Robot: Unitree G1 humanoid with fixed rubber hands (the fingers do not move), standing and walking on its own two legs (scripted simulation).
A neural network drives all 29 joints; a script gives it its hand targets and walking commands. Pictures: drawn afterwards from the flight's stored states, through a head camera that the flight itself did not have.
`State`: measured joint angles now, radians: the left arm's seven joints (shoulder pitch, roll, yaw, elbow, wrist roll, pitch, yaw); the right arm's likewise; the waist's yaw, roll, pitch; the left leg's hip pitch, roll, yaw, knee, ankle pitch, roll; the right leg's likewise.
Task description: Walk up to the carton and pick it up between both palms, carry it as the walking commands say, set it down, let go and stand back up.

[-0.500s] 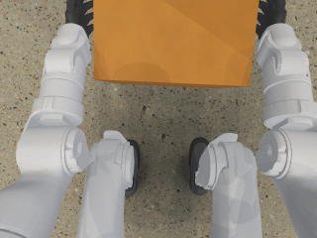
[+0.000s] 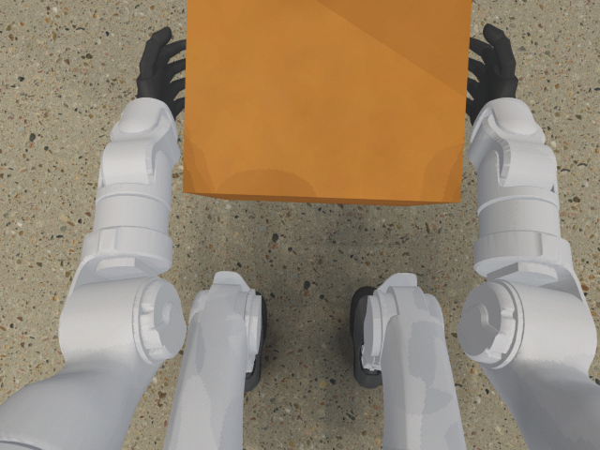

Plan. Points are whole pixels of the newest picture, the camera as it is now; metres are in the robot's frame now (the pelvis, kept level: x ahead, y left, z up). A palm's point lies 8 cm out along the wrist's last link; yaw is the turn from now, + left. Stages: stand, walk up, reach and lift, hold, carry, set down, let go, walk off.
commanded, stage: reach and lift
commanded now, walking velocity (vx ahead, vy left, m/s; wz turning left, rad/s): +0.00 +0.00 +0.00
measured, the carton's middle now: (321, 100) +0.54 -0.02 -0.15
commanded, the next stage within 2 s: none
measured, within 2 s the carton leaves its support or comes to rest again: neither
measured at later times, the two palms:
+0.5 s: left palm (117, 89) +0.50 +0.18 +0.00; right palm (532, 82) +0.49 -0.20 +0.01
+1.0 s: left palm (61, 67) +0.48 +0.18 +0.08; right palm (597, 67) +0.47 -0.20 +0.08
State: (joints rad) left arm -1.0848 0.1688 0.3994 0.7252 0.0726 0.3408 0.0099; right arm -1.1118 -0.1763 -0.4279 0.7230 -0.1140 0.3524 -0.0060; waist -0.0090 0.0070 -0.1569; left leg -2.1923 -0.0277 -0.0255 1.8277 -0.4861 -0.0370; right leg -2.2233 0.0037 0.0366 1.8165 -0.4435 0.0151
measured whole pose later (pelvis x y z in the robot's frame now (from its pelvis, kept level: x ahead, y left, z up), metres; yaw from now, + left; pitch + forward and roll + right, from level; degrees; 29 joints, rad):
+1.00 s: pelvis +0.02 +0.00 +0.12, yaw -1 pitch +44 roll +1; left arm -0.84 0.07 0.44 0.63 0.18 0.40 -0.04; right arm -0.86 -0.05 -0.47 0.62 -0.21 0.40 0.03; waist 0.00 0.01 -0.30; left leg -1.77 -0.03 -0.04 1.43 -0.42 -0.03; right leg -1.80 0.02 0.04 1.42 -0.39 0.02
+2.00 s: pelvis +0.06 +0.00 +0.25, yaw -1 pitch +29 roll +0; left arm -0.57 -0.05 0.47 0.49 0.28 0.41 -0.10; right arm -0.58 0.06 -0.50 0.47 -0.32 0.42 0.11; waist 0.00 0.01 -0.21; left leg -1.07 -0.02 -0.04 0.84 -0.27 -0.01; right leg -1.09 0.00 0.04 0.84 -0.24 0.02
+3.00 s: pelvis +0.09 +0.01 +0.32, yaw -1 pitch -1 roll +0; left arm -0.30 -0.08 0.34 0.34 0.28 0.59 -0.09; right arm -0.30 0.10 -0.38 0.32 -0.32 0.59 0.10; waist 0.00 0.01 -0.06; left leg -0.16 -0.01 -0.05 0.32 -0.14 0.00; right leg -0.17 -0.01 0.04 0.30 -0.12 0.01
